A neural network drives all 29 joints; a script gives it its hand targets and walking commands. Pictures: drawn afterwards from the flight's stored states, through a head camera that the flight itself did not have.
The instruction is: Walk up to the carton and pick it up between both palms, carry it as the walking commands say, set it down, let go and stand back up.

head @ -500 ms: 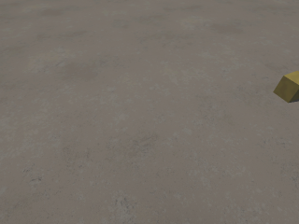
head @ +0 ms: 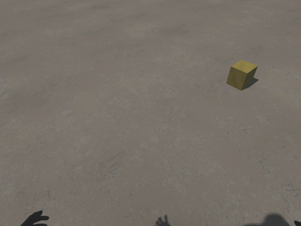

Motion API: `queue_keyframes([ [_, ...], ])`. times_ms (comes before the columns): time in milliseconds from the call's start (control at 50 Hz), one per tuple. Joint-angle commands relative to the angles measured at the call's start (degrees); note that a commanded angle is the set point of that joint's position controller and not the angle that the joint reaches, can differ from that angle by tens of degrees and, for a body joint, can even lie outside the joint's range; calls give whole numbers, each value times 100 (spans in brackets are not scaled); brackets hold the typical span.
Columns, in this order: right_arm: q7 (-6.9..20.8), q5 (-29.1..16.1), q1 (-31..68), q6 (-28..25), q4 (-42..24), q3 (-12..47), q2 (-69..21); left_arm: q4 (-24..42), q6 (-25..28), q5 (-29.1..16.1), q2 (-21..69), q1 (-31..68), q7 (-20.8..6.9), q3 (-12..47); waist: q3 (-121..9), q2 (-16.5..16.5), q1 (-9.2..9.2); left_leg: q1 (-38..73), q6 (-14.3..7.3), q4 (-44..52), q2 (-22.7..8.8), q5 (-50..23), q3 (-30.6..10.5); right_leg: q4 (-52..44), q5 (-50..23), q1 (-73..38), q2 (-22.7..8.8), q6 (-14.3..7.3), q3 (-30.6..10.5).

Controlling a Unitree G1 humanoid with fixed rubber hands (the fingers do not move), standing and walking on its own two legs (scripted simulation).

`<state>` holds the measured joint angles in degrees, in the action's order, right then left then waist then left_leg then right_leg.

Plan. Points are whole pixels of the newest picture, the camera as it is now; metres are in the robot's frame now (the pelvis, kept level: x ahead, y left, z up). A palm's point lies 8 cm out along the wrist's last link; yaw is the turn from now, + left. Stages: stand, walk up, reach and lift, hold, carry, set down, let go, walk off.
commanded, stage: walk up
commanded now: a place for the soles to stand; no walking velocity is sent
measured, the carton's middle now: (241, 75) +1.66 -0.85 -0.64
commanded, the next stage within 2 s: none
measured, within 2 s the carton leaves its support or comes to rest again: neither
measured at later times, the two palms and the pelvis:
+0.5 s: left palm (103, 136) +0.45 +0.21 -0.05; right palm out of the picture +0.11 -0.38 -0.04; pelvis +0.20 -0.04 +0.03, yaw -18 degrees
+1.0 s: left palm (133, 112) +0.61 +0.12 -0.09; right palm out of the picture +0.41 -0.50 -0.07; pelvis +0.44 -0.16 +0.00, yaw -25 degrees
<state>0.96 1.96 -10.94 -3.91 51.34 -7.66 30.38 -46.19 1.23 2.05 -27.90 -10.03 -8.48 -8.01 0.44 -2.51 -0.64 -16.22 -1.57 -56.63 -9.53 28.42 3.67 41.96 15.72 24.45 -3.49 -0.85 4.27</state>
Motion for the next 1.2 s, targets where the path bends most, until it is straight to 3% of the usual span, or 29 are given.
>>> queue_keyframes([
  [0,76,-160,458,-294,-726,-16,967,387,103,-151,-1507,-296,271,-309,-51,731,-146,-2525,47,-599,65,-336,-575,-2889,2588,-1773,-1394,-1502,-3353],
  [40,129,-147,-42,-250,-451,14,902,500,130,-84,-1316,-44,250,-232,81,1198,3,-1495,169,323,218,-339,-190,-2919,1946,-756,-861,-1177,-2300],
  [60,169,-127,-107,-214,-467,-18,857,529,140,-51,-1338,-99,211,-225,220,1311,6,-1261,187,612,299,-274,-99,-2991,2010,-449,-833,-1174,-2220],
  [120,214,-99,-78,-208,-617,-81,783,676,160,-47,-1284,-123,202,-193,263,1111,67,-800,121,1329,393,-873,5,-3011,2001,-181,-816,-1118,-2198],
  [200,138,-44,-1264,-341,-409,-219,813,904,155,-18,-1031,434,234,-96,0,633,761,1670,-7,2023,678,-1433,263,-1813,2224,1390,-346,-787,-1690],
  [220,40,37,-1985,-400,-288,-312,1055,968,163,-26,-618,396,261,34,-217,-471,1162,2726,-206,2891,334,-333,-380,-230,2147,2269,221,-567,-1163],
  [240,-64,180,-2522,-481,-347,-405,1531,1081,247,-48,-77,496,338,186,-161,-1912,1356,2738,-475,4202,-1320,1746,-3135,2127,1640,2982,1069,-328,-1117],
  [260,-92,-23,-1395,-496,-714,-320,1539,1022,252,-9,-613,155,394,89,76,-697,663,1687,-822,5056,-2019,2464,-4364,2890,907,2851,584,-222,-1537],
  [280,-70,-175,-619,-523,-880,-220,1468,833,252,-29,-1032,-128,355,4,154,-99,227,1001,-982,4926,-1982,2319,-3869,2783,388,2438,134,-147,-1640],
  [300,-36,-165,-277,-546,-931,-154,1300,635,232,-97,-1079,-335,301,-41,175,-97,21,783,-1040,4770,-1691,1932,-3079,2468,148,2084,-144,-60,-1452],
  [360,6,-34,-420,-574,-849,-107,1141,402,173,-130,-927,-142,106,-69,295,-648,175,440,-873,4809,-910,325,-1112,1312,-34,1244,-286,155,-907],
  [500,73,-63,-835,-471,-746,-233,1330,441,179,-120,-536,1104,-31,64,91,-347,535,930,-813,4446,-821,-1094,165,-647,-397,314,-10,15,-4],
  [540,77,-80,-739,-387,-744,-222,1337,352,180,-140,-530,960,13,59,-43,-383,350,807,-735,3971,-887,-1656,344,-884,-405,-303,159,-93,203],
  [580,84,-106,-690,-304,-798,-89,1072,72,225,-110,-826,-5,164,-69,-626,310,-274,-86,-539,2128,-479,-2690,886,-1350,-151,-2303,471,-392,313],
  [600,88,-115,-674,-280,-943,58,676,-97,252,-87,-1257,-1124,308,-271,-1176,1435,-885,-1416,-327,170,-6,-2197,986,-1647,1021,-3792,-201,-733,-950],
  [620,95,-221,-653,-327,-1213,200,308,94,286,-99,-1858,-1282,442,-381,-1112,2512,-852,-3220,-33,-1215,743,-104,485,-2470,1664,-4361,-1617,-1281,-3894],
  [640,42,-230,-483,-327,-1117,70,875,220,279,-208,-1799,-912,476,-349,-1140,1247,-669,-3148,-71,-1460,277,-329,-451,-2485,1323,-3940,-1897,-1557,-3968],
  [660,64,-254,-497,-339,-996,58,1007,342,274,-281,-1500,-550,514,-271,-783,577,-452,-2924,-65,-1158,66,-775,-618,-2296,543,-3444,-1617,-1584,-3189],
  [680,74,-227,-541,-363,-900,94,876,413,302,-288,-1253,-421,554,-171,-458,530,-285,-2715,-27,-790,-29,-928,-587,-2106,-645,-2882,-1314,-1469,-2484],
  [720,120,-139,-942,-300,-625,115,812,493,369,-267,-1050,-156,557,-115,-292,802,6,-2009,132,-99,-75,-974,-384,-2138,-1179,-1898,-901,-1243,-1612],
  [780,251,-97,-627,-231,-767,89,710,595,465,-182,-1167,-288,507,-118,171,1073,-56,-1754,169,756,-21,-895,-220,-2454,2,-1036,-967,-1388,-1657],
  [860,367,-70,-324,-293,-832,-3,649,727,496,-157,-1196,-146,451,-47,252,885,63,-635,104,1736,295,-1863,166,-2618,1190,-178,-819,-1128,-1570],
  [920,318,-12,-1034,-348,-689,-160,805,759,504,-112,-920,-161,462,104,38,267,565,1332,-77,2065,635,-1468,332,-1458,916,889,-460,-803,-1131],
  [940,226,30,-1751,-389,-585,-292,1108,797,548,-134,-618,-244,491,210,-352,-698,964,2334,-432,2782,-8,-289,-744,348,15,1464,6,-531,-610],
  [960,135,73,-2222,-429,-655,-390,1491,832,583,-186,-250,-314,536,297,-626,-1709,1090,2656,-993,4019,-1607,835,-3299,2176,1115,2211,766,-141,-407],
  [980,123,-106,-1754,-401,-828,-308,1455,823,538,-133,-971,-159,608,122,-396,-415,899,2006,-1301,4433,-1791,1449,-3793,2667,996,2189,464,-101,-1039],
  [1020,111,-233,-819,-362,-1038,-201,1201,559,500,-200,-1104,-675,577,107,-156,-262,358,1277,-1433,4270,-1655,1140,-2946,2577,567,2000,-74,-59,-1078],
  [1080,126,-118,-629,-330,-1093,-98,1067,342,460,-160,-887,-753,412,109,53,-725,275,443,-1169,4273,-1035,-258,-1222,1106,755,1087,-308,36,-665],
  [1180,241,-122,-327,-328,-1184,-164,1151,128,403,-128,-690,-628,271,60,-17,-626,118,-168,-949,4248,-718,88,-484,-333,-211,-95,-46,60,27],
])
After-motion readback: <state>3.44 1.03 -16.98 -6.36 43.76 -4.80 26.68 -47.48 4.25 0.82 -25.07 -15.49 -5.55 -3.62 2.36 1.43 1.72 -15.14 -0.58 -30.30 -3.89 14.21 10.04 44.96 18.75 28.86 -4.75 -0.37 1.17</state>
